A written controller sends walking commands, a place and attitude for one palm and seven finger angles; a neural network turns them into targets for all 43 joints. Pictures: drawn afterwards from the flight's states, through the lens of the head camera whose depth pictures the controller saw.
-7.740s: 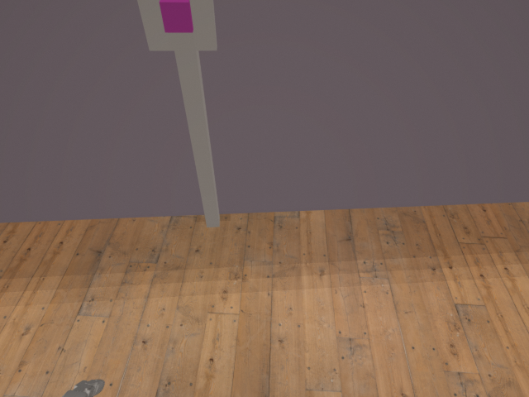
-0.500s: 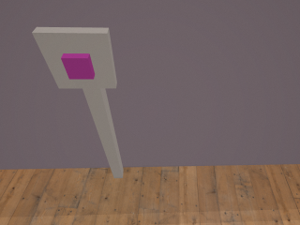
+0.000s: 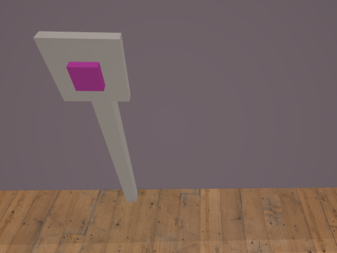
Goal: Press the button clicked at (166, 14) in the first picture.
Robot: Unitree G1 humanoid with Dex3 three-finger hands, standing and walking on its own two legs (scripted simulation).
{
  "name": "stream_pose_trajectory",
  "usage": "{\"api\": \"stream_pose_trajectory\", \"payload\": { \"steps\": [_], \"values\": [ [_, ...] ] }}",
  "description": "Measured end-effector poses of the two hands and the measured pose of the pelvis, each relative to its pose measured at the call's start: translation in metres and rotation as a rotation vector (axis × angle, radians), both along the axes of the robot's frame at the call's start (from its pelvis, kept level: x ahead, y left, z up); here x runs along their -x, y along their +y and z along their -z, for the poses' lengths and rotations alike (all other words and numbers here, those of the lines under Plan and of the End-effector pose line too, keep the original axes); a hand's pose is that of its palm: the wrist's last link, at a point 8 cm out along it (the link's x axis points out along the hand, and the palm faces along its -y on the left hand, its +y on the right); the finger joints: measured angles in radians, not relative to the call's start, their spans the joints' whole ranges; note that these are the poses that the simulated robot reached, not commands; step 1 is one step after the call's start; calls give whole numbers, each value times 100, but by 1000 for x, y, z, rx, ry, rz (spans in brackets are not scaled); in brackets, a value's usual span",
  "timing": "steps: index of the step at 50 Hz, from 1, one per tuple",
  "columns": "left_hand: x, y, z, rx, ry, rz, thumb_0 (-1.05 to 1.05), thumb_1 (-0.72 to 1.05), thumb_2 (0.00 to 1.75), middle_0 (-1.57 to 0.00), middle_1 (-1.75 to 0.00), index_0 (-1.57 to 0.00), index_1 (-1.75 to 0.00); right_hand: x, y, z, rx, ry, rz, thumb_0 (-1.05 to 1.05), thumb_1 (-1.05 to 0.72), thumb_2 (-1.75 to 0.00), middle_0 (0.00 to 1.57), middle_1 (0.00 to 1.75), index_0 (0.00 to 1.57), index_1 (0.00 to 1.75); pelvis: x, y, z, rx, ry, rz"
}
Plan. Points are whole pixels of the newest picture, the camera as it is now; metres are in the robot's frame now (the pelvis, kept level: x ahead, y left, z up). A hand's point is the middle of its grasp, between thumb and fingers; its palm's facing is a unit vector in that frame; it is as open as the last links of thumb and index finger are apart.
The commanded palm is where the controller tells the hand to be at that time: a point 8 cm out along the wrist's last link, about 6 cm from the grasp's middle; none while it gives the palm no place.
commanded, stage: raise the hand and make a fist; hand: left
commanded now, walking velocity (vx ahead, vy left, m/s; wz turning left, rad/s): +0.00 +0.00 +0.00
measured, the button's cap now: (87, 76) +0.47 +0.24 +0.17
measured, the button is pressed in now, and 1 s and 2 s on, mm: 0 0 0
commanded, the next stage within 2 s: none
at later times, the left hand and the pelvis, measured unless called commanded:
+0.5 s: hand out of the picture +0.13 +0.16 -0.02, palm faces +0.06 -1.00 +0.02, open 5.6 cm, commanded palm +0.10 +0.23 -0.01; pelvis -0.06 -0.01 -0.06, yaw +2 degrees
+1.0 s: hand (63, 232) +0.15 +0.21 +0.06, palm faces +0.11 -0.99 -0.06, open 3.1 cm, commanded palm +0.11 +0.26 +0.07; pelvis -0.06 +0.01 -0.03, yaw +2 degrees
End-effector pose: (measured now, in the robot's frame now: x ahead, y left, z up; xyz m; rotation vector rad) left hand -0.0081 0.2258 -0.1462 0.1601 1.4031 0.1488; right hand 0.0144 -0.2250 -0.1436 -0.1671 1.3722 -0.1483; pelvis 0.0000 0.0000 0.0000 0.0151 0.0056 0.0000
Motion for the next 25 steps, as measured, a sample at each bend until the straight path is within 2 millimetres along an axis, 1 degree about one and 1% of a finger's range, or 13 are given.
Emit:
{"api": "stream_pose_trajectory", "payload": {
  "steps": [6,7,8,10,12,14,16,17,18,20,22,25],
  "values": [
    [2,-1,0,-3,-2,-2,1,91,90,-20,-30,-20,-30,-2,0,0,2,-10,1,0,-91,-90,20,30,20,30,1,1,0,7,3,1],
    [-7,0,-6,0,-56,-46,1,91,90,-20,-30,-20,-30,-6,-1,-2,7,-46,4,0,-91,-90,21,30,20,30,2,2,1,11,4,1],
    [-24,6,-19,-29,-172,-70,2,92,90,-20,-30,-21,-30,-12,-2,-5,22,-115,-2,1,-91,-90,21,30,20,30,3,3,1,10,4,3],
    [-63,16,-58,-96,-451,-90,3,94,90,-21,-32,-22,-32,-29,-4,-12,37,-270,7,1,-91,-90,21,30,20,30,7,4,2,-7,9,-7],
    [-102,18,-99,-119,-717,-85,3,94,90,-23,-34,-24,-34,-48,-7,-17,37,-405,-2,1,-91,-90,21,30,20,30,12,5,5,-12,22,-32],
    [-136,16,-134,-111,-973,-52,3,94,90,-26,-37,-26,-37,-68,-11,-19,40,-516,-27,1,-91,-90,21,30,20,30,20,5,12,-13,56,-41],
    [-157,8,-157,-62,-1186,-7,2,94,90,-30,-41,-30,-41,-88,-15,-24,42,-608,-50,1,-91,-90,21,30,20,30,29,3,20,-8,94,-38],
    [-161,2,-163,-23,-1277,18,2,93,90,-31,-43,-32,-43,-97,-17,-26,44,-648,-62,1,-91,-90,21,30,20,30,34,2,25,-8,113,-34],
    [-162,-4,-166,23,-1356,47,2,93,90,-34,-46,-34,-46,-105,-19,-29,46,-685,-76,1,-91,-90,21,30,20,30,39,1,30,-8,131,-31],
    [-155,-15,-162,100,-1442,102,1,93,90,-38,-51,-39,-51,-120,-22,-34,50,-750,-100,1,-91,-90,21,30,20,30,48,-2,41,-7,151,-27],
    [-140,-20,-150,145,-1430,121,1,92,90,-43,-56,-44,-56,-131,-24,-40,58,-803,-121,1,-91,-90,21,30,20,30,55,-4,50,-4,153,-26],
    [-111,-16,-130,140,-1340,79,1,91,90,-51,-65,-52,-65,-142,-21,-49,68,-860,-146,1,-91,-90,20,30,20,30,63,-7,57,1,147,-35]
  ]
}}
